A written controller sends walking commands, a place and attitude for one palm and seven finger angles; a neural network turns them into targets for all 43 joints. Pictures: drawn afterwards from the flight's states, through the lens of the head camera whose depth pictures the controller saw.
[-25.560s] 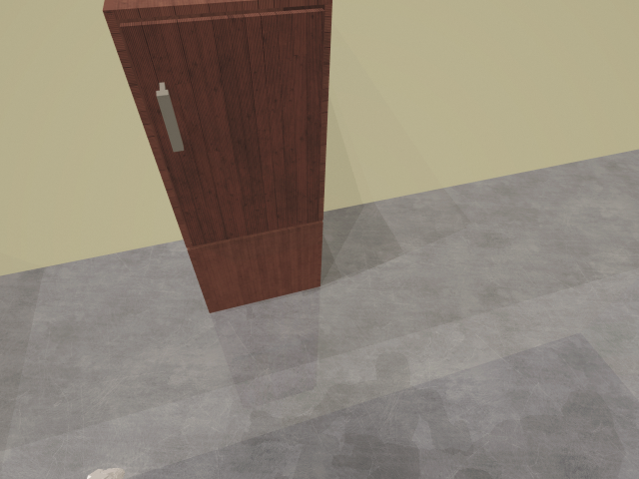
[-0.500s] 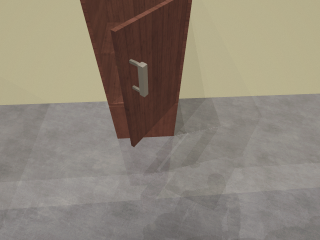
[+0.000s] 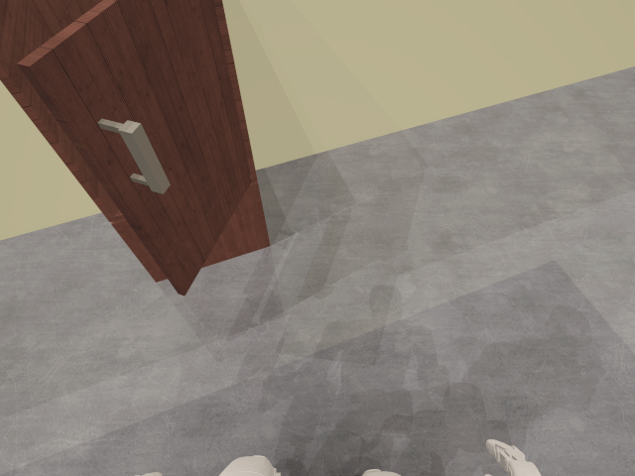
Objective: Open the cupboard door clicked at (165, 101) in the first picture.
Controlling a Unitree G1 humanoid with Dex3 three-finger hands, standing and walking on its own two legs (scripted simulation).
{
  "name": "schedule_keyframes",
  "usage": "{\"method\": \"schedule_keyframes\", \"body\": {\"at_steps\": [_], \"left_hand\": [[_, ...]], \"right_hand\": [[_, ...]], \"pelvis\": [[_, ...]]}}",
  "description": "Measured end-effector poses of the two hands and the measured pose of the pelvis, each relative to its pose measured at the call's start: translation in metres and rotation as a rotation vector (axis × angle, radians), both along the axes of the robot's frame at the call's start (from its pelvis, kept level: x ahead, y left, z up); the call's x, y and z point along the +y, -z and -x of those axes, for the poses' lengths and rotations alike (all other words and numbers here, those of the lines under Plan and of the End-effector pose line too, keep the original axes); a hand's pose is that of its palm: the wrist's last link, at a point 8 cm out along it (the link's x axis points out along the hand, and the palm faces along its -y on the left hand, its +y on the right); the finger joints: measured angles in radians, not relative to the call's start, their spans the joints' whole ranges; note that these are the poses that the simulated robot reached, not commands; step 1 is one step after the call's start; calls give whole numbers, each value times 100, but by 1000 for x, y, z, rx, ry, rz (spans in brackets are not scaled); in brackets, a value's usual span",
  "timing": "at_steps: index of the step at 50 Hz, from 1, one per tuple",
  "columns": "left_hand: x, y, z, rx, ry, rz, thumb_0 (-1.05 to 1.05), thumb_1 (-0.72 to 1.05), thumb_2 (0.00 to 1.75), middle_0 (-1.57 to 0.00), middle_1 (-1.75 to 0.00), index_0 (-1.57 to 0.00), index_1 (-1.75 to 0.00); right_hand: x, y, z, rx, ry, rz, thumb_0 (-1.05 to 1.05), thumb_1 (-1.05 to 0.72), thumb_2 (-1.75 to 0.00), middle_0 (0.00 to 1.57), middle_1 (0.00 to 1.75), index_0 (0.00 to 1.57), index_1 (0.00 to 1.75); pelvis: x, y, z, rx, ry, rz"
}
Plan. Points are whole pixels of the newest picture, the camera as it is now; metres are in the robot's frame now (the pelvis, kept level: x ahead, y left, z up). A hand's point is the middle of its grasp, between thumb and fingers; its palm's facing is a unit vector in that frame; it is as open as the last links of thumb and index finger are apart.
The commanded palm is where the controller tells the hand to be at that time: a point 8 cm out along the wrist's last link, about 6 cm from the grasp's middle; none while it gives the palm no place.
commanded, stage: walk to a spot facing it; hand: left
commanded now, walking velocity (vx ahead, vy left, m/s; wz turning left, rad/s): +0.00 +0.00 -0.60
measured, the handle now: (135, 156) +0.52 +0.32 +0.05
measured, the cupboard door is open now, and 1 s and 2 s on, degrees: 50 50 50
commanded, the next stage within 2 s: none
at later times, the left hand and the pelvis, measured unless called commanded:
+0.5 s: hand (230, 455) +0.15 +0.14 -0.16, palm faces -0.28 -0.92 -0.27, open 7.4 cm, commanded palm none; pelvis +0.02 -0.04 +0.00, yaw -17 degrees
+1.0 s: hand (369, 331) +0.35 -0.06 -0.16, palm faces -0.60 -0.76 -0.23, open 7.4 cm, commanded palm none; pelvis +0.11 -0.13 -0.02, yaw -36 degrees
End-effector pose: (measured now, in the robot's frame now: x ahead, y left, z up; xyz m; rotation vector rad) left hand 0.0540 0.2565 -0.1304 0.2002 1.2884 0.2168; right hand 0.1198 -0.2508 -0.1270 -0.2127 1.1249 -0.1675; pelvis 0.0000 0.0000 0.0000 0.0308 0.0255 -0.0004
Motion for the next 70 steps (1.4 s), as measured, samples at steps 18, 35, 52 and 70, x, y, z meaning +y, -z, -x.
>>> {"method": "schedule_keyframes", "body": {"at_steps": [18,35,52,70], "left_hand": [[-50,4,-97,-90,273,-5,1,91,90,-20,-29,-20,-30],[-89,10,-159,-15,460,76,1,91,90,-20,-29,-20,-30],[-278,1,-318,-204,783,100,0,91,90,-20,-29,-20,-29],[-319,27,-383,112,797,68,1,91,90,-20,-29,-20,-30]], "right_hand": [[-50,26,102,150,232,-9,0,-91,-90,20,30,20,30],[-38,-4,120,70,424,15,0,-91,-90,20,30,20,30],[-71,24,187,333,747,-129,1,-91,-90,20,30,20,30],[-214,-8,-42,-88,749,33,0,-91,-90,20,30,20,30]], "pelvis": [[-33,16,-9,-15,210,32],[-37,3,-51,11,426,43],[-140,17,-116,-8,640,42],[-228,9,-258,-3,822,44]]}}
